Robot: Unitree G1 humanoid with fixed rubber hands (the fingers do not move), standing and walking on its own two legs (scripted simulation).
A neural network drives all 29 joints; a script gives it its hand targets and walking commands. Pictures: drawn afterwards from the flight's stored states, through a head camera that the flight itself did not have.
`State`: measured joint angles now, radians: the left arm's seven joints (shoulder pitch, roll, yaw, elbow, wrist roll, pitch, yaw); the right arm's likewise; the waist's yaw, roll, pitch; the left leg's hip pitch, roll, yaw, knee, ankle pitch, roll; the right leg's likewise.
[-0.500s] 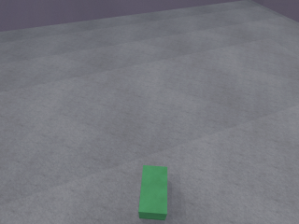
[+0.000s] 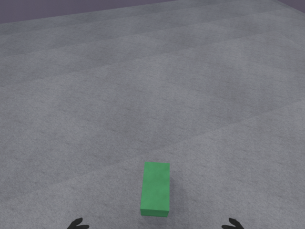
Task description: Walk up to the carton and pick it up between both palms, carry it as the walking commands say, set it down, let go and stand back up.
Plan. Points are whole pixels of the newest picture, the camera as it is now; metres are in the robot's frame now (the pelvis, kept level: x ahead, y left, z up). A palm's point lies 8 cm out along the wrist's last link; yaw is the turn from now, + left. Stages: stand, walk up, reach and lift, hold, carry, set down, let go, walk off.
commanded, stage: reach and lift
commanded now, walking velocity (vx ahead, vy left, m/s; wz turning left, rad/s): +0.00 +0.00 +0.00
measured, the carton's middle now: (155, 188) +0.44 -0.01 -0.68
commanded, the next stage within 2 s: none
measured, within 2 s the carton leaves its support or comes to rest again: neither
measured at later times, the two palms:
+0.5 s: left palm (90, 213) +0.19 +0.20 -0.15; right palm (228, 216) +0.20 -0.22 -0.15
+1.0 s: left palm (105, 170) +0.34 +0.19 -0.17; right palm (207, 173) +0.34 -0.18 -0.17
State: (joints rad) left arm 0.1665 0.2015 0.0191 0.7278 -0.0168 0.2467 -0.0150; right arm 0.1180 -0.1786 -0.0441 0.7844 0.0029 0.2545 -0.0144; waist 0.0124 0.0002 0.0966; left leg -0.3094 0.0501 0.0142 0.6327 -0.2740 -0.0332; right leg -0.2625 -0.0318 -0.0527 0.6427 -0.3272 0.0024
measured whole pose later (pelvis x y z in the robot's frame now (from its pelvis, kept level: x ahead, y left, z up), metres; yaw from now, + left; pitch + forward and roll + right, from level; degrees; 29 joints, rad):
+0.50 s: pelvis -0.01 +0.00 -0.03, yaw -1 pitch +12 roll +1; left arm -0.06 0.14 0.04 0.62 0.02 0.18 0.01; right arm -0.08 -0.17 -0.03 0.65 0.00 0.16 -0.01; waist 0.01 -0.01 0.08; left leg -0.74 0.05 0.01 0.87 -0.34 -0.03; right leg -0.72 -0.03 -0.03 0.91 -0.41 0.00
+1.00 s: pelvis -0.06 +0.01 -0.08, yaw -2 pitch +22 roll +0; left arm -0.74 0.14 0.18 0.85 0.01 0.21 0.09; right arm -0.72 -0.16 -0.14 0.81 0.00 0.21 -0.07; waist 0.01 -0.01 0.09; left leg -1.15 0.05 0.01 1.08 -0.32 -0.02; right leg -1.12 -0.03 -0.01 1.11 -0.38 0.01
